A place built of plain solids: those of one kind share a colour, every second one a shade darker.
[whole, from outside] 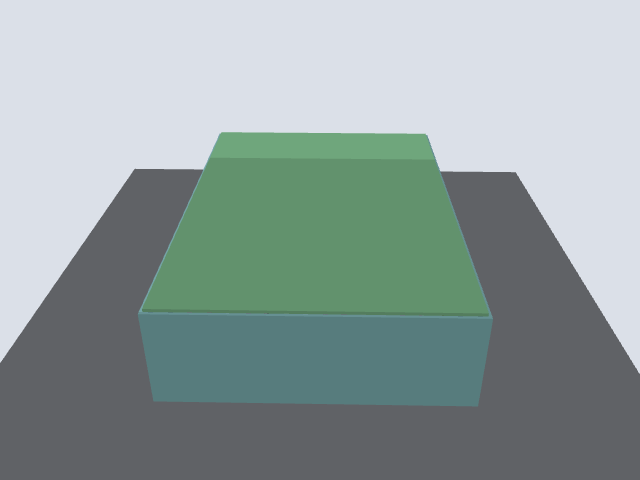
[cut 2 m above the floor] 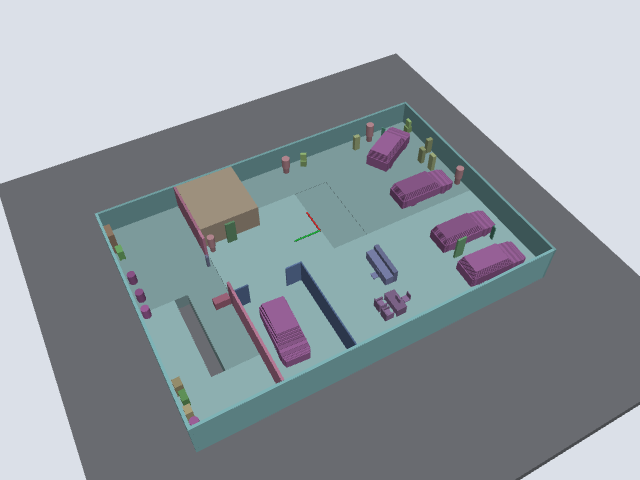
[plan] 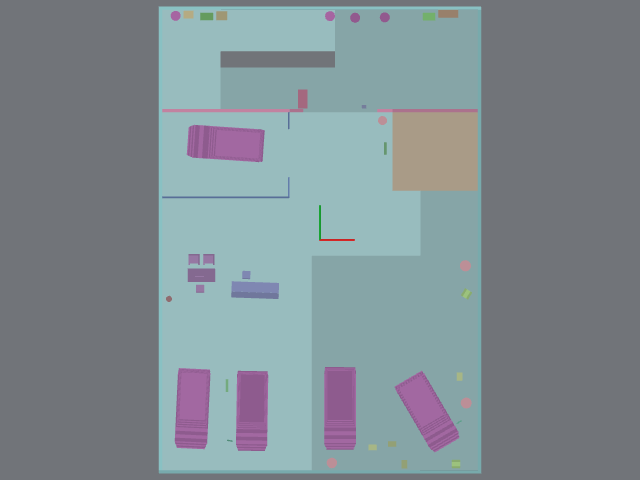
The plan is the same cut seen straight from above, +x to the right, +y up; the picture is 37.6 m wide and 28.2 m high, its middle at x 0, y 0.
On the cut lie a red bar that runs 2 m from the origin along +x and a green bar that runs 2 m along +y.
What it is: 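A car dealer's showroom with its handover bay and the front of its workshop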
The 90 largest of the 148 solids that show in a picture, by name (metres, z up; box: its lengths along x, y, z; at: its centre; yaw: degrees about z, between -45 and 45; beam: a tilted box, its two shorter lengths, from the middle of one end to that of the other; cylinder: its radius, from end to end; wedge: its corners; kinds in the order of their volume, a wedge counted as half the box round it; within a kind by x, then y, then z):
{
 "floor_1": {"box": [3.43, 6.03, 1.19], "at": [-7.55, 10.51, 0.55]},
 "floor_2": {"box": [8.78, 21.03, 1.3], "at": [-4.88, -3.01, 0.6]},
 "floor_3": {"box": [6.74, 2.64, 1.19], "at": [-2.48, 8.81, 0.55]},
 "floor_4": {"box": [6.74, 2.43, 1.19], "at": [-2.48, 12.31, 0.55]},
 "floor_5": {"box": [6.41, 9.73, 1.3], "at": [2.71, -8.66, 0.6]},
 "floor_6": {"box": [6.41, 2.89, 1.26], "at": [2.71, -2.36, 0.58]},
 "floor_7": {"box": [6.41, 8.43, 1.3], "at": [2.71, 3.29, 0.6]},
 "floor_8": {"box": [8.39, 6.03, 1.19], "at": [5.07, 10.51, 0.55]},
 "floor_9": {"box": [3.37, 21.03, 1.3], "at": [7.58, -3.01, 0.6]},
 "roof_1": {"box": [18.54, 21.03, 0.2], "at": [0.0, -3.01, 6.43]},
 "roof_2": {"box": [18.54, 6.02, 1.61], "at": [0.0, 10.51, 5.73]},
 "wall_1": {"box": [0.2, 27.04, 6.38], "at": [-9.37, 0.0, 3.14]},
 "wall_2": {"box": [18.94, 0.2, 6.38], "at": [0.0, -13.62, 3.14]},
 "wall_3": {"box": [18.94, 0.2, 6.38], "at": [0.0, 13.62, 3.14]},
 "wall_4": {"box": [0.2, 27.04, 6.38], "at": [9.37, 0.0, 3.14]},
 "block_1": {"box": [5.01, 4.61, 2.9], "at": [6.76, 5.2, 2.7]},
 "car_1": {"box": [1.91, 0.22, 0.72], "at": [-7.58, -11.75, 1.82], "yaw": -2.7},
 "car_2": {"box": [1.91, 0.22, 0.75], "at": [-7.57, -11.55, 1.83], "yaw": -2.7},
 "car_3": {"box": [1.91, 0.22, 0.78], "at": [-7.55, -11.34, 1.85], "yaw": -2.7},
 "car_4": {"box": [1.91, 0.22, 0.81], "at": [-7.55, -11.14, 1.86], "yaw": -2.7},
 "car_5": {"box": [1.91, 3.09, 0.81], "at": [-7.47, -9.5, 1.86], "yaw": -2.7},
 "car_6": {"box": [1.8, 3.4, 0.08], "at": [-7.46, -9.34, 2.3], "yaw": -2.7},
 "car_7": {"box": [1.76, 3.31, 0.08], "at": [-7.46, -9.31, 2.38], "yaw": -2.7},
 "car_8": {"box": [1.72, 3.22, 0.08], "at": [-7.46, -9.29, 2.45], "yaw": -2.7},
 "car_9": {"box": [1.68, 3.12, 0.08], "at": [-7.46, -9.27, 2.53], "yaw": -2.7},
 "car_10": {"box": [1.64, 3.03, 0.08], "at": [-7.46, -9.25, 2.61], "yaw": -2.7},
 "car_11": {"box": [1.59, 2.94, 0.08], "at": [-7.46, -9.23, 2.68], "yaw": -2.7},
 "car_12": {"box": [1.55, 2.85, 0.08], "at": [-7.46, -9.21, 2.76], "yaw": -2.7},
 "car_13": {"box": [1.51, 2.76, 0.08], "at": [-7.45, -9.19, 2.84], "yaw": -2.7},
 "car_14": {"box": [0.27, 1.94, 0.83], "at": [-7.25, 5.79, 1.84], "yaw": -3.9},
 "car_15": {"box": [0.27, 1.94, 0.87], "at": [-6.99, 5.77, 1.86], "yaw": -3.9},
 "car_16": {"box": [0.27, 1.94, 0.91], "at": [-6.74, 5.75, 1.88], "yaw": -3.9},
 "car_17": {"box": [2.92, 1.94, 0.91], "at": [-5.16, 5.65, 1.88], "yaw": -3.9},
 "car_18": {"box": [3.24, 1.83, 0.09], "at": [-5.0, 5.64, 2.37], "yaw": -3.9},
 "car_19": {"box": [3.14, 1.78, 0.09], "at": [-4.97, 5.63, 2.45], "yaw": -3.9},
 "car_20": {"box": [3.05, 1.74, 0.09], "at": [-4.95, 5.63, 2.53], "yaw": -3.9},
 "car_21": {"box": [2.95, 1.7, 0.09], "at": [-4.93, 5.63, 2.61], "yaw": -3.9},
 "car_22": {"box": [2.86, 1.66, 0.09], "at": [-4.91, 5.63, 2.69], "yaw": -3.9},
 "car_23": {"box": [2.76, 1.61, 0.09], "at": [-4.88, 5.63, 2.77], "yaw": -3.9},
 "car_24": {"box": [2.67, 1.57, 0.09], "at": [-4.86, 5.63, 2.85], "yaw": -3.9},
 "car_25": {"box": [2.57, 1.53, 0.09], "at": [-4.84, 5.62, 2.93], "yaw": -3.9},
 "car_26": {"box": [1.84, 0.23, 0.74], "at": [-4.01, -11.66, 1.76], "yaw": -0.9},
 "car_27": {"box": [1.84, 0.23, 0.77], "at": [-4.01, -11.45, 1.78], "yaw": -0.9},
 "car_28": {"box": [1.84, 0.23, 0.79], "at": [-4.01, -11.23, 1.79], "yaw": -0.9},
 "car_29": {"box": [1.84, 3.04, 0.79], "at": [-3.98, -9.61, 1.79], "yaw": -0.9},
 "car_30": {"box": [1.73, 3.35, 0.07], "at": [-3.98, -9.45, 2.22], "yaw": -0.9},
 "car_31": {"box": [1.69, 3.27, 0.07], "at": [-3.98, -9.43, 2.28], "yaw": -0.9},
 "car_32": {"box": [1.65, 3.19, 0.07], "at": [-3.98, -9.41, 2.35], "yaw": -0.9},
 "car_33": {"box": [1.6, 3.12, 0.07], "at": [-3.98, -9.39, 2.42], "yaw": -0.9},
 "car_34": {"box": [1.56, 3.04, 0.07], "at": [-3.98, -9.37, 2.48], "yaw": -0.9},
 "car_35": {"box": [1.52, 2.96, 0.07], "at": [-3.98, -9.35, 2.54], "yaw": -0.9},
 "car_36": {"box": [1.48, 2.88, 0.07], "at": [-3.98, -9.34, 2.61], "yaw": -0.9},
 "car_37": {"box": [1.86, 0.24, 0.67], "at": [1.18, -11.8, 1.75], "yaw": -0.1},
 "car_38": {"box": [1.86, 0.24, 0.7], "at": [1.18, -11.58, 1.76], "yaw": -0.1},
 "car_39": {"box": [1.86, 0.24, 0.73], "at": [1.18, -11.35, 1.78], "yaw": -0.1},
 "car_40": {"box": [1.86, 0.24, 0.76], "at": [1.18, -11.12, 1.79], "yaw": -0.1},
 "car_41": {"box": [1.86, 3.16, 0.76], "at": [1.18, -9.44, 1.79], "yaw": -0.1},
 "car_42": {"box": [1.75, 3.46, 0.08], "at": [1.18, -9.27, 2.21], "yaw": -0.1},
 "car_43": {"box": [1.71, 3.38, 0.08], "at": [1.18, -9.25, 2.28], "yaw": -0.1},
 "car_44": {"box": [1.67, 3.3, 0.08], "at": [1.18, -9.23, 2.35], "yaw": -0.1},
 "car_45": {"box": [1.63, 3.22, 0.08], "at": [1.18, -9.21, 2.42], "yaw": -0.1},
 "car_46": {"box": [1.58, 3.13, 0.08], "at": [1.18, -9.2, 2.48], "yaw": -0.1},
 "car_47": {"box": [1.54, 3.05, 0.08], "at": [1.18, -9.18, 2.55], "yaw": -0.1},
 "car_48": {"box": [1.5, 2.97, 0.08], "at": [1.18, -9.16, 2.62], "yaw": -0.1},
 "car_49": {"box": [1.46, 2.89, 0.08], "at": [1.18, -9.14, 2.69], "yaw": -0.1},
 "car_50": {"box": [1.54, 2.66, 0.08], "at": [5.97, -9.49, 2.92], "yaw": 30.4},
 "car_51": {"box": [1.58, 2.75, 0.08], "at": [5.98, -9.51, 2.84], "yaw": 30.4},
 "car_52": {"box": [1.62, 2.84, 0.08], "at": [5.99, -9.53, 2.77], "yaw": 30.4},
 "car_53": {"box": [1.66, 2.93, 0.08], "at": [6.0, -9.55, 2.69], "yaw": 30.4},
 "car_54": {"box": [1.71, 3.02, 0.08], "at": [6.01, -9.57, 2.62], "yaw": 30.4},
 "car_55": {"box": [1.75, 3.11, 0.08], "at": [6.02, -9.58, 2.54], "yaw": 30.4},
 "car_56": {"box": [1.79, 3.19, 0.08], "at": [6.03, -9.6, 2.47], "yaw": 30.4},
 "car_57": {"box": [1.83, 3.28, 0.08], "at": [6.04, -9.62, 2.39], "yaw": 30.4},
 "car_58": {"box": [1.94, 2.97, 0.9], "at": [6.12, -9.76, 1.91], "yaw": 30.4},
 "car_59": {"box": [1.94, 0.21, 0.9], "at": [6.92, -11.12, 1.91], "yaw": 30.4},
 "car_60": {"box": [1.94, 0.21, 0.87], "at": [7.02, -11.29, 1.89], "yaw": 30.4},
 "car_61": {"box": [1.94, 0.21, 0.84], "at": [7.12, -11.46, 1.88], "yaw": 30.4},
 "car_62": {"box": [1.94, 0.21, 0.82], "at": [7.22, -11.63, 1.87], "yaw": 30.4},
 "part_1": {"box": [7.48, 0.19, 3.78], "at": [-5.53, 7.6, 3.03]},
 "part_2": {"box": [0.81, 0.19, 3.78], "at": [-1.38, 7.6, 3.03]},
 "part_3": {"box": [0.89, 0.19, 3.78], "at": [3.81, 7.6, 3.03]},
 "part_4": {"box": [5.01, 0.19, 3.78], "at": [6.76, 7.6, 3.03]},
 "screen_1": {"box": [7.48, 0.1, 2.99], "at": [-5.53, 2.5, 2.74]},
 "screen_2": {"box": [0.1, 1.13, 2.99], "at": [-1.84, 3.12, 2.74]},
 "counter_1": {"box": [2.79, 0.35, 1.1], "at": [-3.82, -3.25, 1.8], "yaw": -2.0},
 "counter_2": {"box": [2.79, 0.6, 0.74], "at": [-3.8, -2.77, 1.62], "yaw": -2.0},
 "cupboard_1": {"box": [1.18, 0.47, 1.95], "at": [7.53, 13.29, 2.12]},
 "boards_1": {"box": [0.56, 1.12, 0.69], "at": [-1.02, 8.29, 1.48]},
 "pulpit_1": {"box": [0.65, 0.54, 1.12], "at": [-5.77, 13.18, 1.7]},
 "tub_1": {"cylinder": 0.32, "from": [8.59, -9.58, 1.87], "to": [8.59, -9.58, 2.97]}
}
